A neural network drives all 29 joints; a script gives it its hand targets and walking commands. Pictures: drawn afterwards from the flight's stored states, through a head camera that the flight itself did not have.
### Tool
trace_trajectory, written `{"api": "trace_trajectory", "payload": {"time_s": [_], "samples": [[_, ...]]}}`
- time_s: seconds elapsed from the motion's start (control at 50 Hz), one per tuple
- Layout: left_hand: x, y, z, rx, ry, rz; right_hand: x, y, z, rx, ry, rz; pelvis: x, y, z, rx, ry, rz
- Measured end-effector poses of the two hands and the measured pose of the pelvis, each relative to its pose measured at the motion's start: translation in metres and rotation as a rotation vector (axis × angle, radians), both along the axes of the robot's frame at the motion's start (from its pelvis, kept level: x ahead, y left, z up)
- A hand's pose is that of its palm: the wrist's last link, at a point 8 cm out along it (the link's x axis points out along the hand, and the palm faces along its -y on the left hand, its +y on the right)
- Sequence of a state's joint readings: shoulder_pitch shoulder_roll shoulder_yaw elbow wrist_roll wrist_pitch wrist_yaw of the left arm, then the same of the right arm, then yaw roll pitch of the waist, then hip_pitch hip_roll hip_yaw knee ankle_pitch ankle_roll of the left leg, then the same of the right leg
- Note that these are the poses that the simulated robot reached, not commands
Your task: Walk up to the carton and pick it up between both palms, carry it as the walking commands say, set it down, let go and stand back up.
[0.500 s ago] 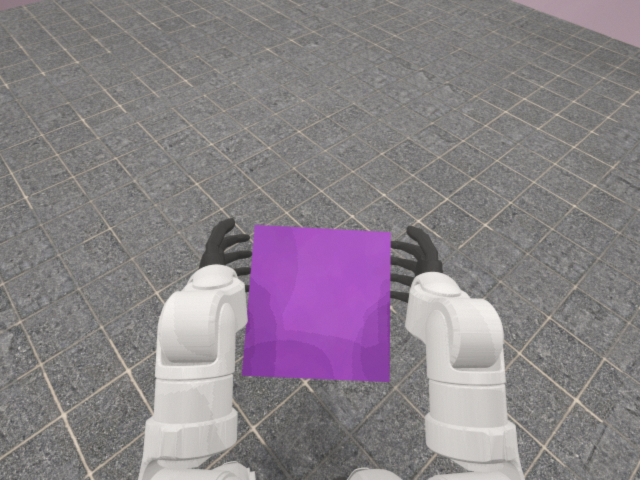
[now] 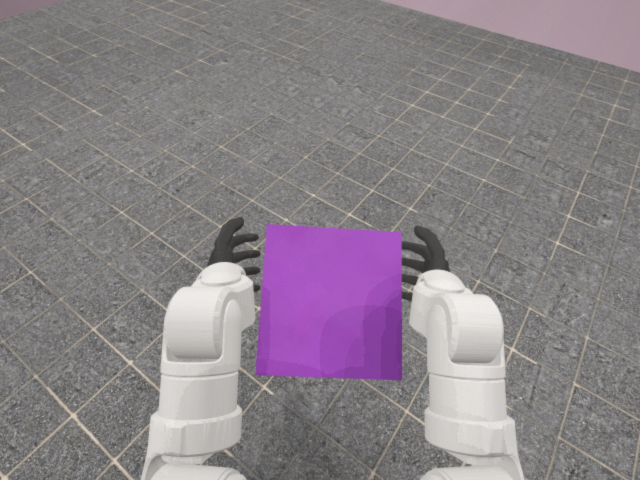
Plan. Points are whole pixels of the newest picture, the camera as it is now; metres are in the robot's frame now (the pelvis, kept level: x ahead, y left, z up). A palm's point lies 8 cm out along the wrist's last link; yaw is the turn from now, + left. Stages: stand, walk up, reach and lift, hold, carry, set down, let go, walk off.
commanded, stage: carry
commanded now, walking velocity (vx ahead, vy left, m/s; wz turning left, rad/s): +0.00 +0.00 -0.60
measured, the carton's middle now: (324, 305) +0.34 +0.01 +0.00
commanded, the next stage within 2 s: none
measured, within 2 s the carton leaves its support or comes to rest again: neither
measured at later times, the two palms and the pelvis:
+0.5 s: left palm (266, 304) +0.27 +0.07 +0.12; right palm (503, 346) +0.23 -0.16 +0.13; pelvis -0.05 +0.01 +0.01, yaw -13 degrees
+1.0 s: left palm (294, 322) +0.25 +0.04 +0.12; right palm (539, 387) +0.19 -0.19 +0.12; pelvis -0.08 +0.00 +0.01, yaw -14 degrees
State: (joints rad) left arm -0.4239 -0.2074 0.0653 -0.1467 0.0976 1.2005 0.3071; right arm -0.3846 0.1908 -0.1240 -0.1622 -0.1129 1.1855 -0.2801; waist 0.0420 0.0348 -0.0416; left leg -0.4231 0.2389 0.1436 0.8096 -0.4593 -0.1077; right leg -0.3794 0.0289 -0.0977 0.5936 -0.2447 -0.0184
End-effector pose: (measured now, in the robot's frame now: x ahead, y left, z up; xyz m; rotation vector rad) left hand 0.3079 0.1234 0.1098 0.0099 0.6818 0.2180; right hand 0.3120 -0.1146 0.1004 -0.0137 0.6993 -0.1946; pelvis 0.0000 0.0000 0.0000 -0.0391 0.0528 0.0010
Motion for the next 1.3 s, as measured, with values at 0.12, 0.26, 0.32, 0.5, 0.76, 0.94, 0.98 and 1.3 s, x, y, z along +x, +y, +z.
{"api": "trace_trajectory", "payload": {"time_s": [0.12, 0.26, 0.32, 0.5, 0.76, 0.94, 0.98, 1.3], "samples": [[-0.001, -0.052, -0.01, 0.015, 0.052, -0.147, -0.041, -0.051, -0.01, 0.037, 0.045, -0.139, -0.018, -0.006, 0.006, 0.039, -0.001, -0.067], [-0.009, -0.066, -0.001, -0.009, -0.005, -0.203, -0.065, -0.062, 0.006, 0.019, -0.015, -0.202, -0.033, 0.001, 0.007, 0.053, 0.003, -0.149], [-0.015, -0.06, 0.001, -0.025, -0.016, -0.214, -0.071, -0.055, 0.013, -0.008, -0.024, -0.214, -0.037, 0.009, 0.005, 0.048, 0.001, -0.172], [-0.038, -0.051, 0.012, -0.042, -0.006, -0.207, -0.086, -0.048, 0.025, -0.055, -0.005, -0.191, -0.049, 0.008, 0.011, 0.012, -0.025, -0.223], [-0.057, -0.099, 0.016, 0.034, 0.02, -0.301, -0.131, -0.089, 0.019, -0.001, 0.02, -0.287, -0.071, -0.005, 0.012, 0.031, -0.04, -0.239], [-0.059, -0.088, 0.014, 0.024, 0.02, -0.271, -0.127, -0.079, 0.022, -0.013, 0.018, -0.267, -0.075, -0.001, 0.014, 0.035, -0.038, -0.242], [-0.059, -0.084, 0.012, 0.019, 0.024, -0.263, -0.124, -0.075, 0.021, -0.019, 0.022, -0.26, -0.075, 0.001, 0.013, 0.034, -0.038, -0.241], [-0.052, -0.057, -0.004, -0.009, 0.021, -0.251, -0.11, -0.052, 0.007, -0.036, 0.014, -0.234, -0.072, 0.019, 0.012, 0.03, -0.038, -0.232]]}}
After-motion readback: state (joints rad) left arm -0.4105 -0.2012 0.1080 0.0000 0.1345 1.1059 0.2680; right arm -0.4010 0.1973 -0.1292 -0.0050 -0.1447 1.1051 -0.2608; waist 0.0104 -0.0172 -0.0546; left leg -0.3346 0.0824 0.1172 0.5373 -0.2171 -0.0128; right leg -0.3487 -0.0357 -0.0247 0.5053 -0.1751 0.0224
